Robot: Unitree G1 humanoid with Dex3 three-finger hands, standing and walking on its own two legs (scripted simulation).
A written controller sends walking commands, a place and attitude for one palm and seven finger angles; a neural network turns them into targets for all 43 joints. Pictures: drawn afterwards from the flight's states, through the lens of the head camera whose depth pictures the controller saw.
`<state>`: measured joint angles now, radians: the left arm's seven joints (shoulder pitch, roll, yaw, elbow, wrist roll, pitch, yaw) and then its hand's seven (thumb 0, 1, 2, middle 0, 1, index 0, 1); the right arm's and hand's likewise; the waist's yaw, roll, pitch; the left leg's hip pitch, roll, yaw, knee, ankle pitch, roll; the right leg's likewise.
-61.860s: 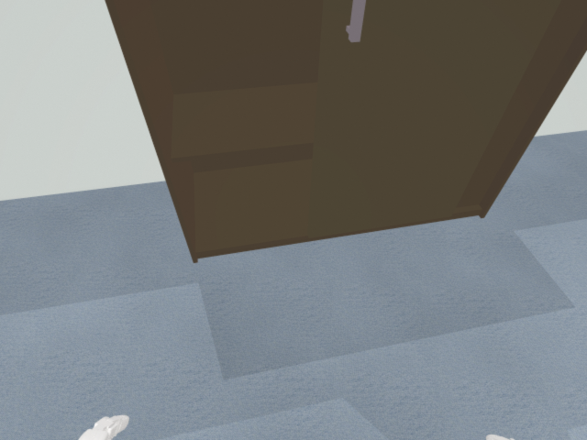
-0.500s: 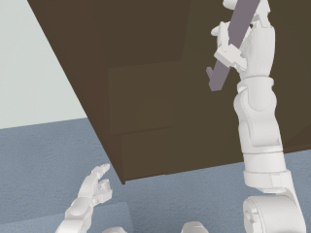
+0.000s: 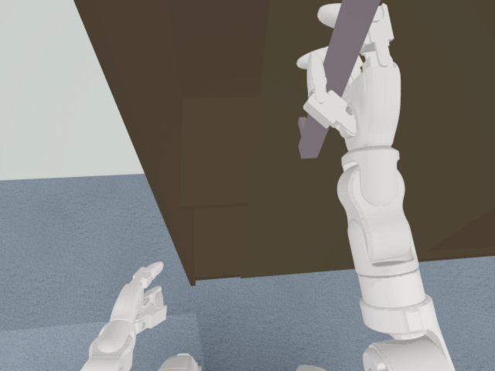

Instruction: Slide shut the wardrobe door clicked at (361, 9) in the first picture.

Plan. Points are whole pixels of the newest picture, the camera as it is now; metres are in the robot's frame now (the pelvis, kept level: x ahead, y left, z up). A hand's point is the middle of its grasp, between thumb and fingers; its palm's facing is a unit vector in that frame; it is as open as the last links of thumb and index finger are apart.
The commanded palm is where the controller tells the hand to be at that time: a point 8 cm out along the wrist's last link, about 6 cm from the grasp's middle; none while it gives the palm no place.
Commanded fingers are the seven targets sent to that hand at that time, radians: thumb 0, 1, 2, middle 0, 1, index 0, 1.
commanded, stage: step sideways, sliding the door along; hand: right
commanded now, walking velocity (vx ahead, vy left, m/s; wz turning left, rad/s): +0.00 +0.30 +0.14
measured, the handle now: (332, 54) +0.42 -0.08 +0.27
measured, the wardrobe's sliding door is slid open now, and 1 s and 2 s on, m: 0.17 0.10 0.00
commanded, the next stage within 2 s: stop walking and hold the door there in 1.78 s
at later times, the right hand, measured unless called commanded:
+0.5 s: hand (276, 97) +0.37 -0.02 +0.25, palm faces -0.02 +1.00 -0.06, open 6.7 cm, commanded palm +0.35 +0.00 +0.26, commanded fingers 0.00 -0.90 -0.90 0.45 1.40 0.45 1.40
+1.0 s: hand (243, 94) +0.37 +0.02 +0.25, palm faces +0.16 +0.98 -0.08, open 6.3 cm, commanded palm +0.34 +0.05 +0.25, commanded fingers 0.00 -0.90 -0.90 0.45 1.40 0.45 1.40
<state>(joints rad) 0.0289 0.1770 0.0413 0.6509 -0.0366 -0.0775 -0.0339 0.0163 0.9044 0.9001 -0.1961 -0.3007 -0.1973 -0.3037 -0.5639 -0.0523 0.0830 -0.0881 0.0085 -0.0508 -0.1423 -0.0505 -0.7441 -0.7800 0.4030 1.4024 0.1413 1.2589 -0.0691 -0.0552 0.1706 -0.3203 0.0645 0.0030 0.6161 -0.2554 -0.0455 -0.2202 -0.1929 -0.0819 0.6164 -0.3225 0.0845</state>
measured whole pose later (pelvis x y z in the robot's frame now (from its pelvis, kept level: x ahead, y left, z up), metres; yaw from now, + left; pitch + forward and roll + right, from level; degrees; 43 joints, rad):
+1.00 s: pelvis -0.05 +0.16 +0.00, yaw +2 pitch -4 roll +0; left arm 0.07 0.17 0.02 0.73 -0.05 -0.02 -0.01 0.02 0.90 0.90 -0.20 -0.30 -0.20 -0.30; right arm -0.76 -0.22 -0.08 0.31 0.06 -0.03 -0.13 -0.05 -0.71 -0.84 0.46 1.40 0.22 1.34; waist -0.10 -0.01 0.17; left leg -0.22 0.00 0.08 0.56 -0.27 0.05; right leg -0.24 -0.14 0.05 0.74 -0.39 0.01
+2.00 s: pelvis -0.05 +0.21 +0.00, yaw +5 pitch -4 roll +1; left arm 0.07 0.17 0.02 0.64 -0.03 0.05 -0.01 0.02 0.90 0.90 -0.20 -0.30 -0.20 -0.30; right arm -0.63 -0.23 -0.06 0.19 0.08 -0.08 -0.08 -0.07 -0.70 -0.83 0.46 1.40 0.16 1.31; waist -0.06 -0.06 0.14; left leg -0.34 -0.04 0.06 0.72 -0.32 0.02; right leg -0.16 -0.22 -0.07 0.57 -0.31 0.09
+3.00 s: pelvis -0.02 +0.19 +0.01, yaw +10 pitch -1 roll +0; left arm 0.17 0.20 -0.03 0.68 -0.02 0.01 0.07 0.02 0.90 0.90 -0.20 -0.30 -0.20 -0.30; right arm -0.38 -0.23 -0.10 0.05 0.09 -0.05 -0.14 -0.04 -0.71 -0.80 0.46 1.40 0.23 1.35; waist 0.02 -0.01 -0.03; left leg -0.24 -0.01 -0.05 0.40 -0.14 -0.01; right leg -0.10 0.01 -0.13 0.40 -0.29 -0.04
